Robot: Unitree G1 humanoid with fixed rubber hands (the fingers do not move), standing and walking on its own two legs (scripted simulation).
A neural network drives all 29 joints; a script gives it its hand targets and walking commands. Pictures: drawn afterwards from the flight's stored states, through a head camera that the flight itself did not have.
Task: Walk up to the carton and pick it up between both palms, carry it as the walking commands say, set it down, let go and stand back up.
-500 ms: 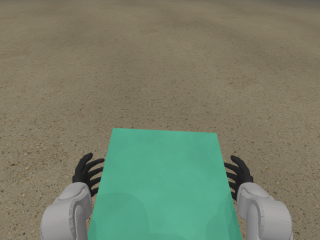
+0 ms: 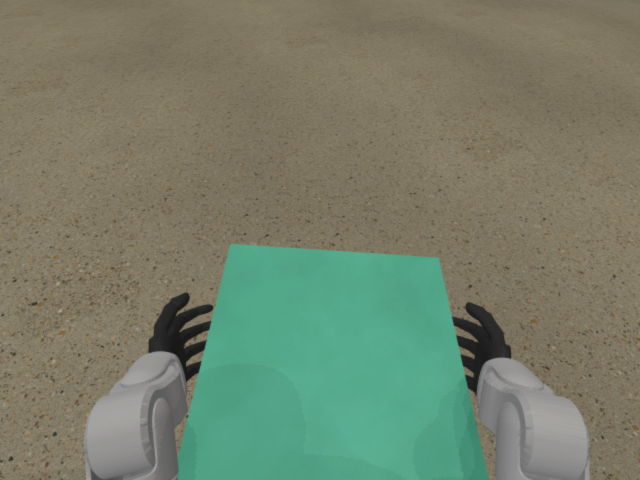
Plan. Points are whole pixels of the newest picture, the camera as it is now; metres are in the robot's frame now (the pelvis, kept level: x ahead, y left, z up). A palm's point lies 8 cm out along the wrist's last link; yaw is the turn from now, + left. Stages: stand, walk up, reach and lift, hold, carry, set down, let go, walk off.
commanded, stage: carry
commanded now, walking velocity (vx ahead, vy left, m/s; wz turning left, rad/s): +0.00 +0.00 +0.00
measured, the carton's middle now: (326, 386) +0.24 +0.00 +0.01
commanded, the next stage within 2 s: none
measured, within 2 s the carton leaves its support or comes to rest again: neither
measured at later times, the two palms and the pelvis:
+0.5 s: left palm (195, 337) +0.26 +0.15 +0.09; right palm (499, 343) +0.25 -0.19 +0.09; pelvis +0.03 -0.02 +0.00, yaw +0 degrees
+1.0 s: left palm (211, 321) +0.30 +0.14 +0.07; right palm (489, 328) +0.29 -0.20 +0.07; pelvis +0.05 -0.03 +0.00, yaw +0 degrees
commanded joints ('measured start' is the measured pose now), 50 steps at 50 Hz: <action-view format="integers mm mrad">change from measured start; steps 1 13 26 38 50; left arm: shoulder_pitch -475 -469 -471 -502 -535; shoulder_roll -748 -751 -731 -745 -759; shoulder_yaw -747 -753 -731 -696 -675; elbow -181 -170 -121 -48 53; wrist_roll -335 -327 -311 -285 -249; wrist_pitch -3 -16 -25 -91 -186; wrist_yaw -99 -103 -106 -117 -148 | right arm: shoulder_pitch -603 -605 -611 -651 -668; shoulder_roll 696 694 676 693 707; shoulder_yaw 739 733 707 679 644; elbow -236 -230 -185 -114 -11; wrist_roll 390 382 364 345 297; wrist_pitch -59 -70 -77 -141 -239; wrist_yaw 113 115 112 127 157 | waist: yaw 5 0 -3 -1 2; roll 13 5 -4 -1 4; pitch -234 -249 -255 -259 -278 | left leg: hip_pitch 91 140 155 164 180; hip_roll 121 118 125 128 141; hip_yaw -125 -101 -94 -81 -76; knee -69 -22 -4 2 -2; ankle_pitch -208 -97 -27 -11 1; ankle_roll -7 4 6 6 8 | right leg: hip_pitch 72 80 132 172 214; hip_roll -140 -150 -150 -154 -149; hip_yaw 176 168 149 139 131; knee -188 -183 -149 -130 -112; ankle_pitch -264 -169 -6 91 154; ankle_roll -32 -37 -36 -37 -42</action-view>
